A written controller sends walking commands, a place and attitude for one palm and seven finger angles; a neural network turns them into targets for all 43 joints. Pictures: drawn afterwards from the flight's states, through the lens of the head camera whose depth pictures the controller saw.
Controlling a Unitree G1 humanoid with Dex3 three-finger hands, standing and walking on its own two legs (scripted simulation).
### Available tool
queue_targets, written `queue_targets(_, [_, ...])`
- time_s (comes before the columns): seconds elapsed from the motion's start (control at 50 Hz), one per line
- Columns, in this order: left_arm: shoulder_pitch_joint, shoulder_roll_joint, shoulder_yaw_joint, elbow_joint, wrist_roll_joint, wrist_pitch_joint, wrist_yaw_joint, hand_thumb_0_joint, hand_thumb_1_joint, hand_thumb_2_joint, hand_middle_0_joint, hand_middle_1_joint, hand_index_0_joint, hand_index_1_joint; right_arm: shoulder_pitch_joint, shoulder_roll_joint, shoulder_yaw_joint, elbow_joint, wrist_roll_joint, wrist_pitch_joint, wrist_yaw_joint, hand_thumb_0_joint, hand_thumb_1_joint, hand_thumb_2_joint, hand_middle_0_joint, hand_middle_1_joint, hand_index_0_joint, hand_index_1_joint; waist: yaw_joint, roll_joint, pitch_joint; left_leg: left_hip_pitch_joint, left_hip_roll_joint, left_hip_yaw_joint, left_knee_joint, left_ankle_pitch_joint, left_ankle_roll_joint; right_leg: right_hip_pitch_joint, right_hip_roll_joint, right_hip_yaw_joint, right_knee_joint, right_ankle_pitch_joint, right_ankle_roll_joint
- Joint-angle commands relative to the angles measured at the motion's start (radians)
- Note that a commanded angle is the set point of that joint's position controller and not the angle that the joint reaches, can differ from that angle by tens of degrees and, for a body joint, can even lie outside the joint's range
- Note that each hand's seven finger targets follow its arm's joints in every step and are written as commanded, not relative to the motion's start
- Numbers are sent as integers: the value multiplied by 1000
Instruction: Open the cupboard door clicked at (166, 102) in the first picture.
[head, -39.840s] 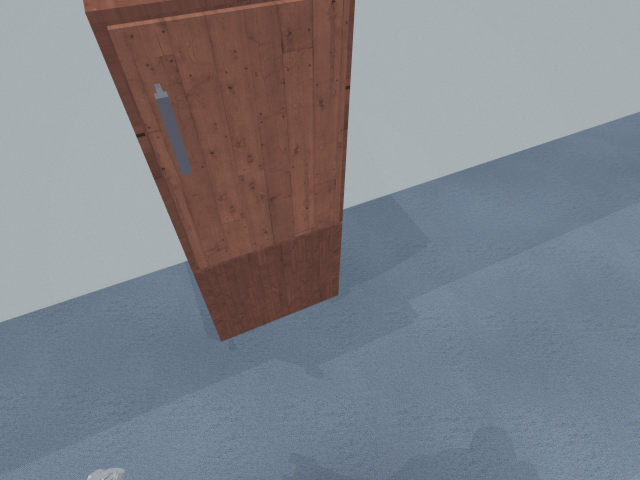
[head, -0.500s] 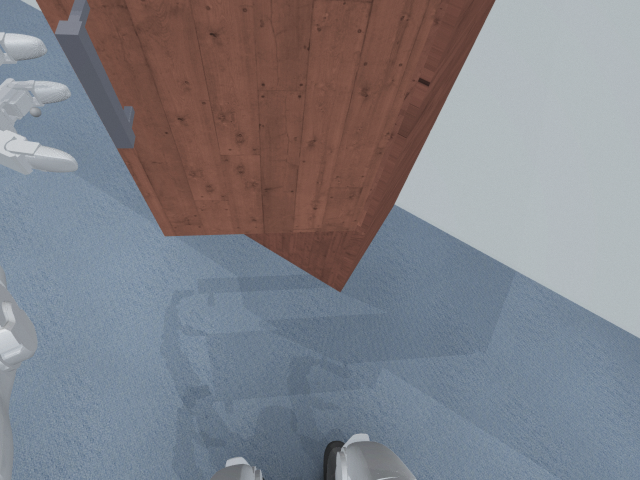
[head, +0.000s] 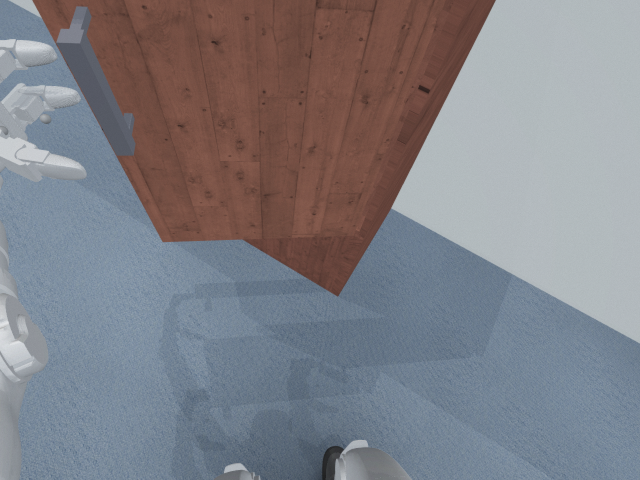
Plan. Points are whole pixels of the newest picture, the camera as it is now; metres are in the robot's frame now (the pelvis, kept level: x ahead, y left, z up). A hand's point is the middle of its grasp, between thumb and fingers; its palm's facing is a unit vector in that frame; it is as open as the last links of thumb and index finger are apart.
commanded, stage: slide the fingers in behind the handle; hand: left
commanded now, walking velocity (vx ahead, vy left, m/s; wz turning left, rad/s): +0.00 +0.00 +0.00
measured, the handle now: (105, 89) +0.55 +0.21 +0.12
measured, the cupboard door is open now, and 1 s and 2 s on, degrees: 36 36 37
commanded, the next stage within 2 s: close the thumb around the handle in 1.38 s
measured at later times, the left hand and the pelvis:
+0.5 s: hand (87, 120) +0.49 +0.22 +0.12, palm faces +0.00 -1.00 -0.01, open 14.0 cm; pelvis +0.00 -0.01 +0.00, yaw +1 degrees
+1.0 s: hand (122, 122) +0.49 +0.18 +0.12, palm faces +0.01 -1.00 -0.01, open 14.0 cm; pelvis -0.02 -0.02 +0.00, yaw +1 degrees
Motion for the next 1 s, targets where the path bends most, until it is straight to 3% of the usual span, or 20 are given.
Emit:
queue_targets(0.0, [-389,281,30,-225,1,-55,42,0,-500,300,-300,-1200,-300,-1200,156,-186,-74,-54,-1,-8,-8,0,-900,-900,200,300,200,300,22,195,-426,330,-8,-111,-70,628,-30,206,42,49,-8,358,-22])
queue_targets(0.06, [-399,253,26,-293,-7,-84,64,0,-500,300,-300,-1200,-300,-1200,148,-178,-80,-60,-2,-12,-4,0,-900,-900,200,300,200,300,29,225,-473,393,-1,-118,-59,721,-45,206,43,50,-1,388,-22])
queue_targets(0.08, [-411,218,3,-301,-11,-90,67,0,-500,300,-300,-1200,-300,-1200,143,-175,-79,-57,-2,-13,-2,0,-900,-900,200,300,200,300,19,209,-474,407,2,-122,-58,729,-48,202,44,46,0,388,-20])
queue_targets(0.12, [-390,164,-24,-268,-20,-84,70,0,-500,300,-300,-1200,-300,-1200,131,-171,-80,-54,0,-17,2,0,-900,-900,200,300,200,300,12,173,-429,379,0,-113,-62,680,-38,201,44,48,-9,377,-17])
queue_targets(0.14, [-399,175,-12,-264,-24,-86,74,0,-500,300,-300,-1200,-300,-1200,135,-175,-79,-53,1,-18,-2,0,-900,-900,200,300,200,300,11,140,-421,365,0,-120,-66,682,-35,212,44,44,-4,383,-21])
queue_targets(0.18, [-390,190,-2,-240,-11,-78,82,0,-500,300,-300,-1200,-300,-1200,128,-173,-78,-52,1,-17,-2,0,-900,-900,200,300,200,300,20,151,-425,342,-7,-110,-68,657,-31,231,39,52,-2,392,-18])
queue_targets(0.24, [-417,143,-38,-256,-8,-83,96,0,-500,300,-300,-1200,-300,-1200,122,-166,-76,-53,2,-22,-3,0,-900,-900,200,300,200,300,9,158,-406,351,-9,-113,-70,662,-31,217,37,49,-3,387,-20])
queue_targets(0.32, [-456,142,-40,-244,-5,-94,110,0,-500,300,-300,-1200,-300,-1200,118,-165,-74,-43,0,-29,-4,0,-900,-900,200,300,200,300,0,120,-413,303,-17,-101,-76,562,-21,255,34,61,-6,382,-16])
queue_targets(0.36, [-440,173,-8,-251,-4,-106,113,0,-500,300,-300,-1200,-300,-1200,120,-166,-75,-47,-1,-33,-4,0,-900,-900,200,300,200,300,16,130,-466,313,-19,-100,-70,588,-22,285,33,66,3,411,-19])
queue_targets(0.44, [-409,111,-42,-253,-14,-109,113,0,-500,300,-300,-1200,-300,-1200,114,-158,-77,-51,0,-38,-2,0,-900,-900,200,300,200,300,16,109,-445,293,-23,-91,-74,575,-13,306,33,68,0,430,-20])
queue_targets(0.46, [-391,161,-2,-247,-11,-106,116,0,-500,300,-300,-1200,-300,-1200,116,-164,-79,-47,1,-36,-2,0,-900,-900,200,300,200,300,28,101,-453,279,-23,-86,-78,557,-13,321,31,73,-2,431,-18])
queue_targets(0.52, [-398,117,-43,-236,-6,-92,122,0,-500,300,-300,-1200,-300,-1200,106,-160,-75,-53,4,-37,-1,0,-900,-900,200,300,200,300,19,91,-399,229,-32,-74,-96,464,-6,328,27,75,-14,395,-16])
queue_targets(0.56, [-405,157,-16,-263,0,-102,131,0,-500,300,-300,-1200,-300,-1200,107,-161,-77,-56,4,-38,-5,0,-900,-900,200,300,200,300,32,122,-433,239,-33,-75,-96,470,-8,344,25,80,-10,397,-19])
queue_targets(0.64, [-442,101,-54,-255,-3,-113,148,0,-500,300,-300,-1200,-300,-1200,107,-157,-75,-50,4,-49,-5,0,-900,-900,200,300,200,300,13,107,-392,235,-35,-76,-103,424,-4,321,27,78,-20,357,-20])
queue_targets(0.72, [-450,107,-51,-216,2,-112,162,0,-500,300,-300,-1200,-300,-1200,109,-162,-76,-34,5,-60,-6,0,-900,-900,200,300,200,300,6,74,-387,205,-38,-73,-108,359,-2,321,24,87,-32,312,-14])
queue_targets(0.8, [-465,106,-52,-227,17,-120,175,0,-500,300,-300,-1200,-300,-1200,116,-158,-78,-32,2,-69,-4,0,-900,-900,200,300,200,300,13,99,-421,224,-39,-74,-103,388,-4,326,23,88,-22,331,-16])
queue_targets(0.84, [-478,77,-68,-227,10,-125,180,0,-500,300,-300,-1200,-300,-1200,118,-156,-77,-33,0,-73,-5,0,-900,-900,200,300,200,300,4,87,-409,230,-39,-78,-103,399,-3,315,26,83,-20,336,-18])
queue_targets(0.92, [-476,92,-61,-178,23,-109,196,0,-500,300,-300,-1200,-300,-1200,121,-161,-76,-29,2,-77,-4,0,-900,-900,200,300,200,300,1,51,-380,179,-39,-71,-108,339,-1,314,23,90,-28,299,-12])
queue_targets(0.96, [-499,64,-85,-221,31,-123,200,0,-500,300,-300,-1200,-300,-1200,121,-155,-78,-30,-1,-82,-2,0,-900,-900,200,300,200,300,4,121,-422,231,-40,-74,-103,375,-6,297,22,88,-19,315,-15])
queue_targets(0.98, [-489,57,-86,-211,30,-123,200,0,-500,300,-300,-1200,-300,-1200,125,-155,-78,-28,-2,-84,0,0,-900,-900,200,300,200,300,5,113,-429,237,-39,-75,-99,384,-6,295,23,87,-19,317,-16])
